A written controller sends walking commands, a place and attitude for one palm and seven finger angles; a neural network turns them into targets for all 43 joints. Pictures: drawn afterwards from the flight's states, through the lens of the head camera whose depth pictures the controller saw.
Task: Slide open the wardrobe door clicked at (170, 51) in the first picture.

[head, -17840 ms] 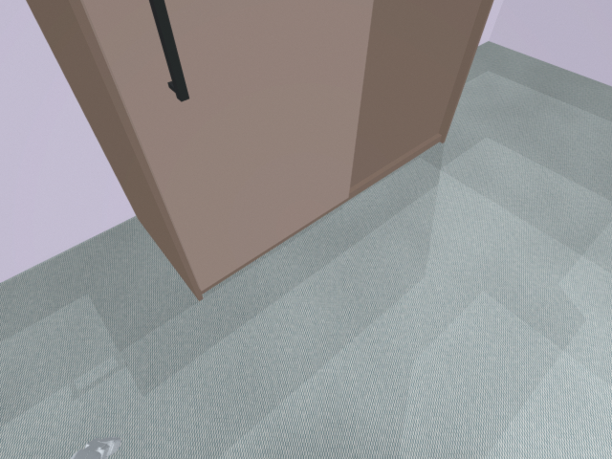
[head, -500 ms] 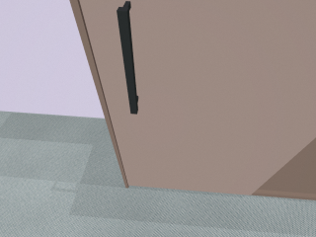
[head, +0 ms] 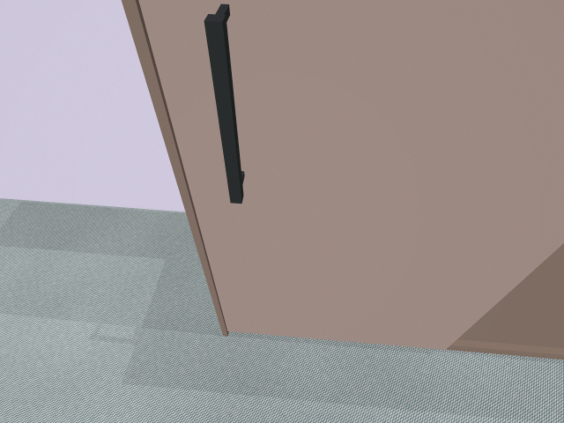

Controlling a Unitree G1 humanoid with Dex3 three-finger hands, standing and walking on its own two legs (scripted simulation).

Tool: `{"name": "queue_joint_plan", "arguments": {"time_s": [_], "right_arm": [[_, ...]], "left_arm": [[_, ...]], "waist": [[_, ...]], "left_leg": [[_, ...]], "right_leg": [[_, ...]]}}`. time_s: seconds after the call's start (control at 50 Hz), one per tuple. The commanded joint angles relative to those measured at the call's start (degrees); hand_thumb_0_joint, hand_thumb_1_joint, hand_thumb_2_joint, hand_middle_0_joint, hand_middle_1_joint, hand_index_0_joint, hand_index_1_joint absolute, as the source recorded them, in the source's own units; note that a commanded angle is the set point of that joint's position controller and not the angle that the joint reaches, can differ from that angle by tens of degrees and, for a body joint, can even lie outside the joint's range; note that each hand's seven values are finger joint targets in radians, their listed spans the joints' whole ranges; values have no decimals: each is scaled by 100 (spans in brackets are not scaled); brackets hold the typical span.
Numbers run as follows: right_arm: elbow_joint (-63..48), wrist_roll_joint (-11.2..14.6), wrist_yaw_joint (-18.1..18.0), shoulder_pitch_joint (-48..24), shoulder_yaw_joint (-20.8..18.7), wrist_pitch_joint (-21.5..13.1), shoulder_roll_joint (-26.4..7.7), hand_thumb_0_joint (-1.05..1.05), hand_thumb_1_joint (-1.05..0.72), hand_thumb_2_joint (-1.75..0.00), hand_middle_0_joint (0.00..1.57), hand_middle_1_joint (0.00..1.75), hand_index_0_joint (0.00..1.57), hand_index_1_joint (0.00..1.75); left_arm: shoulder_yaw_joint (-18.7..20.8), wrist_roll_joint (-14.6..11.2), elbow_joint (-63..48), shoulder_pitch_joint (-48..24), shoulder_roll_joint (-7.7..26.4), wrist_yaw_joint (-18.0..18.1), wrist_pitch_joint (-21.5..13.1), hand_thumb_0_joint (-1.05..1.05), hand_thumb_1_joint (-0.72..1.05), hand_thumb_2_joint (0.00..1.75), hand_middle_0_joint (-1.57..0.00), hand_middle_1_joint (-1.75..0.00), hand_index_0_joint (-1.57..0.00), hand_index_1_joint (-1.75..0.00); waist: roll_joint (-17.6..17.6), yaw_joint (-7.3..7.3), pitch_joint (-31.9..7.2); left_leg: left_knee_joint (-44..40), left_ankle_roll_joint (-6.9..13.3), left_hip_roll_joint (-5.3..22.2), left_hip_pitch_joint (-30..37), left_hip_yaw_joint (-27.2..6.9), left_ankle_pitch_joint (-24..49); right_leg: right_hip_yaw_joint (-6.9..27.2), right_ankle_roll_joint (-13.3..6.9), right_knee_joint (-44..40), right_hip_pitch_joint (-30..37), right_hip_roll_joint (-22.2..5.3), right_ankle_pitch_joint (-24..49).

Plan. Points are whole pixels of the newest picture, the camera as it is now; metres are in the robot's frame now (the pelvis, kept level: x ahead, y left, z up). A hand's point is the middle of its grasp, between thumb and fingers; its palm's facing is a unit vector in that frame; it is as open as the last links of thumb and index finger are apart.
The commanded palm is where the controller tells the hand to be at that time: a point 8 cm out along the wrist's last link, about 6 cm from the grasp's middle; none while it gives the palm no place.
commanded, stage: look again from close up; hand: left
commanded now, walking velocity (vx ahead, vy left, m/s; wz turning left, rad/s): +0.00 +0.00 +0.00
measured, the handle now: (231, 120) +0.48 +0.11 +0.18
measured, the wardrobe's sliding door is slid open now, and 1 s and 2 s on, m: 0.00 0.00 0.00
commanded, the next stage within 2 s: raise the hand with hooked fingers in 0.02 s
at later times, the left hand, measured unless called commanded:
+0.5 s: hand (159, 395) +0.16 +0.17 -0.02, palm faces -0.04 -1.00 +0.01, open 8.3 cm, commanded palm +0.13 +0.25 -0.01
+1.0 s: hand (93, 332) +0.20 +0.24 +0.07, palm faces +0.04 -1.00 -0.07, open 11.3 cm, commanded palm +0.16 +0.29 +0.09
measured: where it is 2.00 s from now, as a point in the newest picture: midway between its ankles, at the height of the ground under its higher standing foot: outside the picture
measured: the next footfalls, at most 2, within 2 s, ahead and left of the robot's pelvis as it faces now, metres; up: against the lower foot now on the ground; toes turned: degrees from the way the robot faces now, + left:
none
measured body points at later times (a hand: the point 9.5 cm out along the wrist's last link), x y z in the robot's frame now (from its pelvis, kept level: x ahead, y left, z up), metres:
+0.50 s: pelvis -0.03 -0.01 -0.05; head -0.01 +0.00 +0.40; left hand +0.16 +0.23 -0.02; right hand +0.19 -0.26 -0.08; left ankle -0.02 +0.11 -0.74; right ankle -0.01 -0.11 -0.74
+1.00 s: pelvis -0.01 +0.01 -0.03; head +0.00 +0.00 +0.42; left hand +0.19 +0.30 +0.08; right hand +0.15 -0.22 -0.11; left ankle -0.02 +0.11 -0.74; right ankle -0.01 -0.11 -0.74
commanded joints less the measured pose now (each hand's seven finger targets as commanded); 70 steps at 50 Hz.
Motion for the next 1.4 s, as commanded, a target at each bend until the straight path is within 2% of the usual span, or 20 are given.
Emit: {"name": "queue_joint_plan", "arguments": {"time_s": [0.0, 0.08, 0.1, 0.12, 0.14, 0.16, 0.18, 0.2, 0.22, 0.28, 0.32, 0.34, 0.38, 0.44, 0.52, 0.6, 0.74, 0.84, 1.22, 1.38], "right_arm": [[-155, 24, -30, 230, -146, -75, -687, 0, -90, -90, 20, 30, 20, 30], [-142, 21, -29, 241, -146, -61, -661, 0, -90, -90, 20, 30, 20, 30], [-507, 87, 28, -175, -156, -83, -709, 0, -90, -90, 20, 30, 20, 30], [-2514, 397, -236, -44, -260, -874, -1579, 0, -90, -90, 20, 30, 20, 30], [-2408, 365, -442, -488, -36, -1302, -1056, 0, -90, -90, 20, 30, 20, 30], [-2602, 302, -382, -379, -117, -1560, -823, 0, -90, -90, 20, 30, 20, 30], [-2339, 397, -371, -231, -172, -1605, -986, 0, -90, -90, 20, 30, 20, 30], [-2737, 368, -352, -419, -261, -1679, -1143, 0, -90, -90, 20, 30, 20, 30], [-2753, 270, -335, -350, -379, -1724, -1222, 0, -90, -90, 20, 30, 20, 30], [-3254, 167, -72, -589, -494, -1772, -1117, 0, -90, -90, 20, 30, 20, 30], [-3593, 169, 123, -697, -591, -1727, -1190, 0, -90, -90, 20, 30, 20, 30], [-3812, 194, 197, -684, -644, -1680, -1275, 0, -90, -90, 20, 30, 20, 30], [-4267, 324, 143, -828, -624, -1579, -1255, 0, -90, -90, 20, 30, 20, 30], [-4543, 352, -59, -732, -544, -1432, -1165, 0, -90, -90, 20, 30, 20, 30], [-4426, 281, -183, -335, -458, -1489, -1037, 0, -90, -90, 20, 30, 20, 30], [-4110, 325, -306, -228, -322, -1638, -1169, 0, -90, -90, 20, 30, 20, 30], [-4059, 414, -425, -542, -203, -1770, -1145, 0, -90, -90, 20, 30, 20, 30], [-4078, 364, -343, -609, -146, -1880, -1076, 0, -90, -90, 20, 30, 20, 30], [-3845, 479, -508, -619, 27, -2036, -1195, 0, -90, -90, 20, 30, 20, 30], [-3900, 527, -523, -793, 153, -1795, -1178, 0, -90, -90, 20, 30, 20, 30]], "left_arm": [[139, -32, -196, 307, 707, 41, -100, 0, 90, 90, -20, -30, -20, -30], [135, -30, -195, 318, 694, 41, -96, 0, 90, 90, -20, -30, -20, -30], [75, 12, 23, 819, 552, 283, -161, 0, 90, 90, -20, -30, -20, -30], [1039, -1207, -8693, -3579, 2044, 176, -1433, 0, 88, 89, -20, -32, -20, -32], [1484, -877, -8547, -2519, 2563, 464, -1412, 0, 85, 88, -20, -33, -20, -33], [322, -906, -7085, 511, 474, 395, -698, 0, 83, 87, -21, -34, -21, -34], [351, -1134, -6507, 572, 94, 369, -513, 0, 81, 86, -21, -36, -21, -36], [333, -1208, -6857, -11, 156, 231, -805, 0, 78, 85, -21, -37, -21, -37], [748, -1226, -6354, 145, 423, 85, -1166, 0, 76, 84, -21, -39, -21, -39], [701, -1473, -5254, 2117, -201, -917, -2387, 0, 69, 81, -22, -43, -22, -43], [908, -1582, -5178, 2264, 82, -1702, -3186, 0, 64, 79, -22, -47, -22, -47], [1231, -1595, -5037, 2331, 481, -2103, -3341, 0, 62, 78, -22, -48, -22, -48], [1656, -1784, -5802, 2147, 938, -2394, -3077, 0, 57, 76, -22, -51, -22, -51], [1996, -2165, -7004, 1303, 1149, -2215, -2592, 0, 50, 73, -23, -55, -23, -55], [1659, -1893, -8661, 404, 1095, -1688, -2864, 0, 41, 69, -24, -62, -24, -62], [1169, -1783, -8334, -146, 1054, -1951, -2868, 0, 32, 65, -24, -68, -24, -68], [2241, -2151, -7339, 336, 1752, -2326, -1504, 0, 15, 58, -25, -78, -25, -78], [2532, -2392, -7716, 331, 1717, -2207, -1287, 0, 4, 53, -26, -86, -26, -86], [2770, -2275, -7982, -1742, 2344, -2398, -268, 0, -41, 34, -29, -114, -29, -114], [3020, -2247, -7602, -2723, 2792, -2593, 437, 0, -50, 30, -30, -120, -30, -120]], "waist": [[5, 18, -102], [-57, 17, 7], [144, 148, 165], [1143, -472, -2708], [1789, -80, -2152], [1421, 29, -1756], [516, -227, -1061], [19, -337, -208], [-574, -363, -120], [-1256, 208, -248], [-1136, 221, -472], [-611, 275, -572], [-552, 426, -1285], [-296, 332, -1473], [609, -55, -1719], [579, -417, -1219], [196, 163, -1576], [-42, 302, -1539], [801, 275, -1061], [602, 281, -1076]], "left_leg": [[-353, 101, 586, -149, -489, 934], [-375, 96, 575, -207, -488, 806], [757, -47, 614, -525, -203, 1038], [79, 67, -104, 908, -317, 1466], [138, 11, 37, 1015, -95, 1603], [35, -12, 177, 546, -234, 1852], [202, -36, 132, 54, -354, 1228], [391, 9, 71, -568, -465, 503], [651, 15, 8, -1026, -443, -27], [1428, -116, -100, -2152, -263, -365], [1990, -154, -166, -2739, -180, -489], [2177, -139, -206, -2721, -123, -329], [2301, -17, -264, -2916, 36, -354], [2371, 33, -241, -2882, -66, -479], [2436, 115, -64, -2205, -279, -20], [2382, 144, 9, -2142, -473, -376], [1822, 106, -19, -1936, -521, 18], [1541, 84, -14, -1683, -494, 636], [518, 21, 29, -382, -631, 816], [288, 64, 0, -128, -618, 697]], "right_leg": [[610, -163, -341, 98, -620, 1050], [616, -169, -387, 39, -624, 924], [834, -30, -200, -157, -909, 2719], [409, -114, 224, 574, -263, 2118], [418, -175, 507, 222, -71, 1263], [-84, -161, 623, -149, -14, 515], [-191, -59, 510, -586, 20, 371], [-233, 5, 418, -1050, 7, 102], [-230, 38, 438, -1470, 12, -437], [-209, -30, 1210, -2004, 63, -975], [-14, -82, 1668, -2142, 11, -930], [187, -154, 1774, -1974, -63, -632], [388, -77, 1835, -1725, -130, -653], [588, 13, 1702, -1705, -105, -1076], [389, -29, 1873, -1949, 33, -256], [266, -20, 1732, -2316, 113, -521], [255, -8, 1257, -1145, 28, -266], [50, 16, 1238, -776, 68, 644], [-160, -58, 521, -443, 119, 658], [-91, -63, 171, -209, 127, 620]]}}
